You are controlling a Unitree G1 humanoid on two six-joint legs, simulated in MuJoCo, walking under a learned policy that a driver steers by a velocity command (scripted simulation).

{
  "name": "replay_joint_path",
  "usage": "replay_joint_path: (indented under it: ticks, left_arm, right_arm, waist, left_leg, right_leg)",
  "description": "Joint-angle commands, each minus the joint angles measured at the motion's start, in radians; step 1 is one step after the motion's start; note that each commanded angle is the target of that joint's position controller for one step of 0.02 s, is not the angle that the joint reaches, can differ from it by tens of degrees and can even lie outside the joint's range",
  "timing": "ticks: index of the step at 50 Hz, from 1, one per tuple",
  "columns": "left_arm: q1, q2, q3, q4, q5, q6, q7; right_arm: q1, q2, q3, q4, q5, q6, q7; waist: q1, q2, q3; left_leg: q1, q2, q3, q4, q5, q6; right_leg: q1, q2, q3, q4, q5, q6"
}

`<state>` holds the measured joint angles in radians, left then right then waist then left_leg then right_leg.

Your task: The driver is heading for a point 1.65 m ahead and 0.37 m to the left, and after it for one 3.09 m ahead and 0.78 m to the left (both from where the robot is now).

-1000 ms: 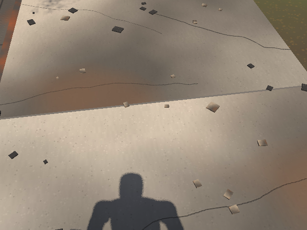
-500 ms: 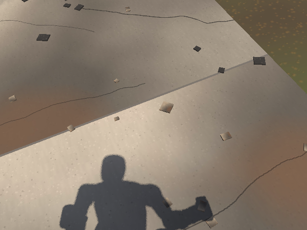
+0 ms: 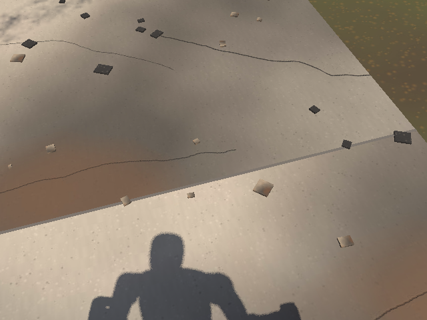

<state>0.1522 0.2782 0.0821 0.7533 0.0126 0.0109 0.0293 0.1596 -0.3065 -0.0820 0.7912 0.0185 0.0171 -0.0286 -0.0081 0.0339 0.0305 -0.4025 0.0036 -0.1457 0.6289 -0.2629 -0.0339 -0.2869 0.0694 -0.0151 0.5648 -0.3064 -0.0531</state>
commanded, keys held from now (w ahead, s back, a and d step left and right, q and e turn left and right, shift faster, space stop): q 0.40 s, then no key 0.54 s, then w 0.06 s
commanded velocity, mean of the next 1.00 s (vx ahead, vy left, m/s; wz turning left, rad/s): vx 0.01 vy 0.00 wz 0.34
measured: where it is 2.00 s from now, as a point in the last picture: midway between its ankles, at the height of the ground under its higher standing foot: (154, 308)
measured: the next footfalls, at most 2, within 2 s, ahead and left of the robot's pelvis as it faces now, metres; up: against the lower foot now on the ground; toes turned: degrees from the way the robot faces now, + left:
left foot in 0.38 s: +0.03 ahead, +0.17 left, +0.00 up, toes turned +17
right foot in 0.78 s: +0.10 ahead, -0.07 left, +0.00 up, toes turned +20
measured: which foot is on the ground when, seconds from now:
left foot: up 0.00-0.36, down 0.38-1.00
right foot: down 0.00-0.38, up 0.40-0.76, down 0.78-1.00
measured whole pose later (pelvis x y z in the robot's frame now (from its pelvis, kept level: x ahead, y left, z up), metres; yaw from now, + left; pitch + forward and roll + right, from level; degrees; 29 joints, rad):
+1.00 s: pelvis +0.03 +0.05 +0.01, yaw +20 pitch +0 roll +0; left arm 0.19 0.24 0.03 0.80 0.01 -0.02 0.01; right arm 0.18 -0.25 -0.03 0.79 -0.01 0.02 -0.01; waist 0.00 0.02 0.01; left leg -0.25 -0.03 -0.05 0.56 -0.30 0.02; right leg -0.23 -0.02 0.00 0.55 -0.31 0.02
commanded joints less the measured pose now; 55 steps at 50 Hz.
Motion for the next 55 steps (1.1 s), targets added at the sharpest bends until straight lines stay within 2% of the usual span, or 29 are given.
replay_joint_path:
  ticks: [1, 2, 3, 4, 7, 11, 16, 18, 19, 20, 21, 22, 23, 24, 25, 28, 32, 36, 38, 39, 40, 41, 42, 43, 47, 49, 51, 54, 55]
  left_arm:
    - [0.045, 0.156, 0.041, -0.068, 0.021, -0.008, -0.003]
    - [0.052, 0.123, 0.027, -0.081, 0.023, -0.017, -0.001]
    - [0.017, 0.120, 0.024, -0.091, 0.018, -0.024, 0.002]
    - [-0.017, 0.126, 0.026, -0.094, 0.004, -0.030, 0.004]
    - [0.020, 0.141, 0.031, -0.076, -0.002, -0.021, 0.021]
    - [0.047, 0.176, 0.044, -0.067, -0.006, -0.007, 0.028]
    - [0.030, 0.207, 0.057, -0.063, -0.026, -0.006, 0.007]
    - [0.014, 0.200, 0.056, -0.056, -0.046, -0.012, 0.001]
    - [0.066, 0.170, 0.049, -0.033, -0.040, -0.019, -0.006]
    - [0.055, 0.119, 0.031, -0.061, 0.007, -0.024, -0.010]
    - [0.016, 0.096, 0.018, -0.111, 0.023, -0.026, -0.007]
    - [-0.030, 0.149, 0.032, -0.104, 0.000, -0.018, -0.005]
    - [-0.034, 0.154, 0.035, -0.101, -0.021, -0.011, -0.003]
    - [-0.014, 0.151, 0.037, -0.077, -0.016, -0.003, 0.007]
    - [-0.004, 0.165, 0.042, -0.069, -0.005, 0.004, 0.016]
    - [0.050, 0.137, 0.036, -0.050, -0.008, 0.008, 0.014]
    - [0.001, 0.090, 0.010, -0.060, -0.008, 0.006, 0.010]
    - [-0.002, 0.104, 0.008, -0.056, -0.016, -0.002, -0.001]
    - [0.043, 0.080, 0.000, -0.035, -0.009, -0.012, -0.010]
    - [0.052, 0.095, -0.002, -0.032, 0.006, -0.019, -0.011]
    - [0.062, 0.160, 0.007, -0.040, 0.012, -0.022, -0.007]
    - [0.013, 0.165, 0.008, -0.019, 0.004, -0.022, -0.012]
    - [-0.023, 0.102, -0.005, -0.038, 0.000, -0.027, -0.021]
    - [-0.020, 0.089, -0.010, -0.034, 0.007, -0.031, -0.023]
    - [0.021, 0.089, -0.017, -0.009, 0.001, -0.050, -0.017]
    - [0.049, 0.099, -0.014, 0.004, -0.007, -0.042, -0.010]
    - [0.073, 0.118, -0.009, 0.005, -0.018, -0.036, -0.003]
    - [0.122, 0.161, 0.002, 0.016, -0.029, -0.053, -0.001]
    - [0.119, 0.164, 0.004, 0.016, -0.033, -0.056, -0.002]
  right_arm:
    - [-0.030, -0.111, -0.025, -0.111, -0.011, -0.010, 0.001]
    - [-0.025, -0.152, -0.045, -0.099, -0.008, -0.011, 0.006]
    - [-0.004, -0.144, -0.050, -0.082, 0.002, -0.003, 0.005]
    - [0.006, -0.126, -0.047, -0.075, 0.004, 0.006, 0.002]
    - [-0.053, -0.073, -0.026, -0.107, 0.011, 0.015, 0.009]
    - [-0.120, -0.048, -0.008, -0.165, 0.011, 0.019, 0.032]
    - [-0.107, -0.081, -0.025, -0.195, 0.009, 0.036, 0.056]
    - [-0.045, -0.086, -0.037, -0.183, 0.006, 0.043, 0.061]
    - [0.013, -0.128, -0.055, -0.172, 0.000, 0.043, 0.049]
    - [0.079, -0.245, -0.085, -0.180, -0.006, 0.038, 0.028]
    - [0.070, -0.283, -0.079, -0.202, -0.038, 0.019, 0.032]
    - [0.069, -0.217, -0.061, -0.198, -0.041, -0.001, 0.041]
    - [0.015, -0.181, -0.047, -0.192, -0.034, -0.016, 0.040]
    - [-0.038, -0.153, -0.040, -0.191, -0.021, -0.020, 0.034]
    - [-0.074, -0.132, -0.030, -0.192, -0.011, -0.019, 0.030]
    - [-0.086, -0.114, -0.017, -0.187, -0.027, -0.021, 0.019]
    - [-0.071, -0.112, -0.012, -0.163, -0.028, -0.021, 0.011]
    - [-0.054, -0.107, -0.001, -0.136, -0.030, -0.017, 0.021]
    - [-0.069, -0.073, 0.017, -0.123, -0.019, -0.017, 0.023]
    - [-0.028, -0.045, 0.029, -0.107, -0.026, -0.024, 0.025]
    - [0.011, -0.034, 0.032, -0.101, -0.046, -0.033, 0.028]
    - [0.055, -0.020, 0.030, -0.097, -0.043, -0.036, 0.030]
    - [-0.002, -0.060, 0.026, -0.088, -0.049, -0.033, 0.028]
    - [-0.039, -0.077, 0.018, -0.093, -0.040, -0.027, 0.026]
    - [-0.029, -0.052, 0.019, -0.078, -0.032, -0.010, 0.018]
    - [-0.003, -0.041, 0.019, -0.057, -0.025, -0.010, 0.015]
    - [0.003, -0.038, 0.015, -0.057, -0.015, -0.020, 0.016]
    - [-0.008, -0.006, 0.015, -0.069, 0.004, -0.066, 0.027]
    - [-0.014, -0.010, 0.013, -0.070, 0.005, -0.079, 0.031]
  waist:
    - [0.017, -0.284, -0.122]
    - [0.022, -0.178, -0.117]
    - [-0.007, -0.102, -0.106]
    - [-0.019, -0.088, -0.080]
    - [0.016, -0.140, -0.069]
    - [0.051, -0.172, -0.104]
    - [0.041, -0.207, -0.095]
    - [-0.001, -0.190, -0.100]
    - [-0.017, -0.114, -0.130]
    - [-0.022, 0.122, -0.169]
    - [-0.027, 0.238, -0.227]
    - [-0.068, 0.103, -0.240]
    - [-0.034, 0.099, -0.173]
    - [-0.005, 0.062, -0.138]
    - [0.012, 0.072, -0.116]
    - [0.038, 0.095, -0.142]
    - [0.007, 0.111, -0.120]
    - [-0.009, 0.116, -0.087]
    - [0.036, 0.085, -0.077]
    - [0.031, 0.043, -0.092]
    - [-0.009, -0.069, -0.114]
    - [-0.072, -0.213, -0.114]
    - [-0.029, -0.177, -0.087]
    - [-0.010, -0.152, -0.066]
    - [0.006, -0.096, -0.049]
    - [0.015, -0.090, -0.057]
    - [0.025, -0.113, 0.018]
    - [0.027, -0.201, 0.090]
    - [0.025, -0.198, 0.103]
  left_leg:
    - [-0.217, -0.033, 0.060, 0.298, -0.344, 0.005]
    - [-0.255, -0.017, 0.015, 0.486, -0.381, -0.006]
    - [-0.272, -0.007, 0.006, 0.560, -0.338, -0.013]
    - [-0.299, 0.011, 0.005, 0.553, -0.270, -0.025]
    - [-0.293, 0.019, 0.076, 0.463, -0.149, -0.062]
    - [-0.183, 0.036, 0.137, 0.254, -0.106, -0.065]
    - [-0.015, 0.014, 0.217, 0.042, -0.069, -0.007]
    - [0.125, -0.016, 0.244, -0.152, 0.070, 0.045]
    - [0.279, -0.012, 0.188, -0.239, 0.229, 0.087]
    - [0.499, 0.206, -0.117, -0.228, 0.638, 0.179]
    - [0.502, 0.422, -0.394, -0.226, 0.811, 0.408]
    - [0.445, 0.396, -0.314, -0.256, 0.703, 0.421]
    - [0.376, 0.326, -0.205, -0.266, 0.591, 0.358]
    - [0.323, 0.262, -0.145, -0.275, 0.472, 0.297]
    - [0.270, 0.236, -0.112, -0.283, 0.441, 0.270]
    - [0.202, 0.197, -0.055, -0.299, 0.441, 0.270]
    - [0.199, 0.186, -0.060, -0.303, 0.287, 0.262]
    - [0.169, 0.196, -0.116, -0.293, 0.165, 0.264]
    - [0.129, 0.164, -0.103, -0.254, 0.140, 0.217]
    - [0.098, 0.131, -0.090, -0.234, 0.109, 0.165]
    - [0.059, 0.063, -0.028, -0.159, 0.036, 0.112]
    - [0.126, 0.002, 0.055, -0.179, -0.033, 0.073]
    - [0.180, 0.005, 0.058, -0.171, 0.002, 0.050]
    - [0.178, 0.004, 0.057, -0.161, 0.025, 0.057]
    - [0.168, 0.020, 0.034, -0.163, 0.117, 0.078]
    - [0.140, -0.018, 0.074, -0.134, -0.097, 0.085]
    - [0.027, -0.041, 0.106, -0.078, -0.310, 0.095]
    - [-0.077, -0.032, 0.179, 0.073, -0.203, 0.097]
    - [-0.059, -0.015, 0.167, 0.061, -0.188, 0.107]
  right_leg:
    - [0.211, -0.453, 0.451, -0.228, 0.540, -0.230]
    - [0.226, -0.478, 0.444, -0.216, 0.657, -0.271]
    - [0.229, -0.439, 0.358, -0.197, 0.676, -0.240]
    - [0.235, -0.400, 0.282, -0.193, 0.658, -0.203]
    - [0.265, -0.339, 0.143, -0.210, 0.684, -0.176]
    - [0.296, -0.356, 0.061, -0.219, 0.641, -0.177]
    - [0.243, -0.384, -0.003, -0.175, 0.585, -0.143]
    - [0.193, -0.362, -0.056, -0.075, 0.524, -0.079]
    - [0.107, -0.314, -0.114, 0.050, 0.440, -0.011]
    - [-0.165, -0.216, -0.175, 0.337, 0.046, 0.083]
    - [-0.368, -0.086, -0.061, 0.563, -0.425, 0.132]
    - [-0.372, -0.114, 0.051, 0.664, -0.397, 0.132]
    - [-0.374, -0.132, 0.060, 0.660, -0.308, 0.118]
    - [-0.364, -0.144, 0.066, 0.613, -0.229, 0.114]
    - [-0.335, -0.146, 0.065, 0.581, -0.167, 0.119]
    - [-0.227, -0.122, 0.049, 0.543, -0.066, 0.133]
    - [-0.153, -0.133, 0.054, 0.288, -0.045, 0.132]
    - [-0.046, -0.116, 0.035, 0.103, -0.057, 0.117]
    - [0.088, -0.103, 0.017, -0.133, 0.117, 0.093]
    - [0.179, -0.141, 0.070, -0.186, 0.251, 0.076]
    - [0.243, -0.243, 0.163, -0.163, 0.460, 0.041]
    - [0.124, -0.256, 0.170, -0.144, 0.306, -0.016]
    - [0.057, -0.213, 0.148, -0.166, 0.160, -0.011]
    - [0.039, -0.187, 0.123, -0.166, 0.106, 0.014]
    - [0.057, -0.156, 0.085, -0.133, 0.151, 0.045]
    - [0.064, -0.142, 0.082, -0.137, -0.070, 0.022]
    - [0.031, -0.183, 0.165, -0.189, -0.364, -0.039]
    - [0.055, -0.362, 0.425, -0.328, -0.501, -0.154]
    - [0.033, -0.379, 0.449, -0.336, -0.460, -0.167]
